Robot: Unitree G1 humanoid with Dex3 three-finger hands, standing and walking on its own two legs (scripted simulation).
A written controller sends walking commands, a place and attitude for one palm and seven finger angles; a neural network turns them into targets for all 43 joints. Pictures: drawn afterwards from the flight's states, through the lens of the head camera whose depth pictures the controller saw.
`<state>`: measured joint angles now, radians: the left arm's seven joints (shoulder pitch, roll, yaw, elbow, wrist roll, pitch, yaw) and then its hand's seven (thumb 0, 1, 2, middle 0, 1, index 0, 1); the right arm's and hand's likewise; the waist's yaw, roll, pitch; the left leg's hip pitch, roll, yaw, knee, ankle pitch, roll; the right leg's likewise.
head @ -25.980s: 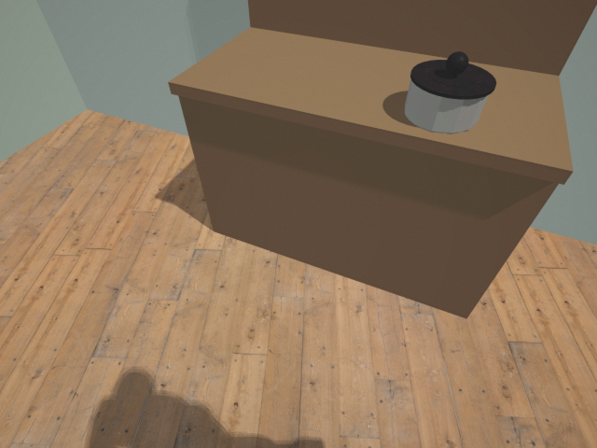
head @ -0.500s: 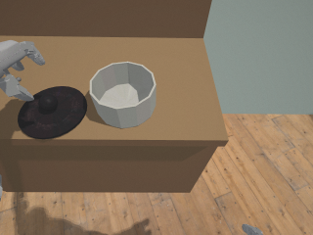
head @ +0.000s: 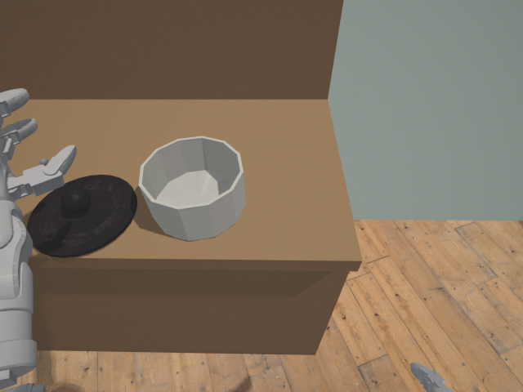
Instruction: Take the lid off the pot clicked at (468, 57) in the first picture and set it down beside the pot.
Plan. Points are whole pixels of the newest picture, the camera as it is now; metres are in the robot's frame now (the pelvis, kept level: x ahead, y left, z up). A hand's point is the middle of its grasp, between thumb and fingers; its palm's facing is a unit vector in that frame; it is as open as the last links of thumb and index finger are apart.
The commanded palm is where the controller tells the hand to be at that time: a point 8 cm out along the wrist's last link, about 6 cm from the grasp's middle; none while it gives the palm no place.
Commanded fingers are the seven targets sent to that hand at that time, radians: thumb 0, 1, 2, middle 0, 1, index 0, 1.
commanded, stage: draw the hand back to the body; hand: left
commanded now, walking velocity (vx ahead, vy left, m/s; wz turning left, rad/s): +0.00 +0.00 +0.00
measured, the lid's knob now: (75, 199) +0.44 +0.39 +0.01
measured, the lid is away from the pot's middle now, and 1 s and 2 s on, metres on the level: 0.23 0.23 0.23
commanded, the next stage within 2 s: step back with the hand held close in 1.24 s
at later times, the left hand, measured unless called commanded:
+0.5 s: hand (37, 230) +0.25 +0.27 +0.19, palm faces +0.50 -0.83 -0.26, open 7.6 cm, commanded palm +0.19 +0.30 +0.19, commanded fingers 0.00 0.90 0.90 -0.20 -0.30 -0.20 -0.30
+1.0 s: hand (26, 312) +0.17 +0.25 +0.17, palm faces +0.41 -0.85 -0.33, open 7.4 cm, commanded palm +0.10 +0.28 +0.18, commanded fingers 0.00 0.90 0.90 -0.20 -0.30 -0.20 -0.30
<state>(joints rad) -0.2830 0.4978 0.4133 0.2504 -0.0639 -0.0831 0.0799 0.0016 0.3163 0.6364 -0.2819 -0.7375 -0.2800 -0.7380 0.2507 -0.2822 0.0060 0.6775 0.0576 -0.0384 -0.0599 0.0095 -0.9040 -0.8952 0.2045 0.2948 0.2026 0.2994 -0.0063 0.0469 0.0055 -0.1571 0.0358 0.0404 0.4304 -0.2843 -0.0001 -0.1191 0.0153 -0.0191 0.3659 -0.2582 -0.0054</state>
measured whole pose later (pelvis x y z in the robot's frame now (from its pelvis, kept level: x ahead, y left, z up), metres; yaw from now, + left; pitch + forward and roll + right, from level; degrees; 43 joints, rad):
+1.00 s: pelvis -0.03 +0.00 +0.00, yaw +0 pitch -5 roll -1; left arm 0.40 0.33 0.30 -0.36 -0.09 -0.12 0.08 0.01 0.89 0.90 -0.21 -0.30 -0.21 -0.30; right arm 0.18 -0.22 0.02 0.66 0.01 -0.13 -0.07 0.01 -0.90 -0.90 0.20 0.29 0.20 0.30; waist 0.04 0.06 0.02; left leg -0.07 0.03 0.03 0.39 -0.23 0.00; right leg -0.03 0.01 -0.03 0.33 -0.21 -0.01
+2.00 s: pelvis -0.10 +0.03 -0.02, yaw +1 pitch -1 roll -2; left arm 0.59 0.38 0.40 -0.63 -0.05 -0.21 0.11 0.01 0.89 0.90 -0.21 -0.30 -0.21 -0.30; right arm 0.24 -0.18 0.01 0.55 0.03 -0.12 -0.05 0.01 -0.90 -0.90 0.21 0.30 0.20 0.30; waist 0.00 0.01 0.03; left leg -0.40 0.01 0.04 0.70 -0.33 0.05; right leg -0.35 -0.02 -0.02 0.61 -0.25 0.04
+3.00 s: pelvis -0.24 +0.07 -0.02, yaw -2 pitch +1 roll -3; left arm 0.52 0.43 0.38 -0.64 -0.06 -0.28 0.10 0.01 0.89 0.90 -0.21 -0.30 -0.21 -0.30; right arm 0.20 -0.17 0.00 0.62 0.00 -0.12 -0.05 0.01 -0.90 -0.90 0.21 0.30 0.21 0.30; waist -0.05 -0.08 -0.01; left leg -0.42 -0.02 0.01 0.67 -0.26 0.06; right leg -0.36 0.00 0.02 0.70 -0.39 0.03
